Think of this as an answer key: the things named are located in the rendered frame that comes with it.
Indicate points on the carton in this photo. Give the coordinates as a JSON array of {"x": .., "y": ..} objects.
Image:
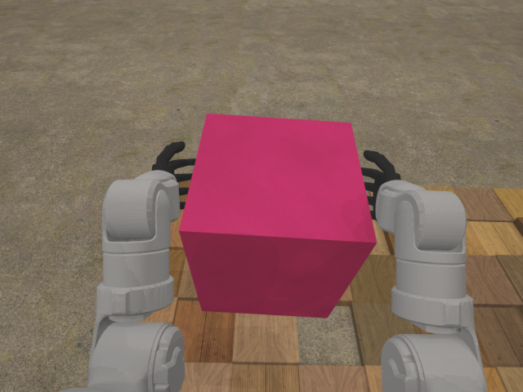
[{"x": 277, "y": 218}]

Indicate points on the robot left upper arm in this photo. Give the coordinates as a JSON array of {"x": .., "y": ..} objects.
[{"x": 137, "y": 357}]

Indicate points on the robot right upper arm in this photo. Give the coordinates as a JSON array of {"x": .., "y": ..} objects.
[{"x": 429, "y": 363}]

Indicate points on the right robot forearm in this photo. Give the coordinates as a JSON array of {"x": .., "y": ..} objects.
[{"x": 430, "y": 247}]

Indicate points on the left robot hand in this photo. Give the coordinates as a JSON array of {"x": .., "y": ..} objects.
[{"x": 164, "y": 164}]

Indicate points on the right robot hand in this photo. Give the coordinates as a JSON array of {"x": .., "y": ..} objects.
[{"x": 379, "y": 177}]

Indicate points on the left robot forearm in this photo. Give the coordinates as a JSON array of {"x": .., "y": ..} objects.
[{"x": 136, "y": 237}]

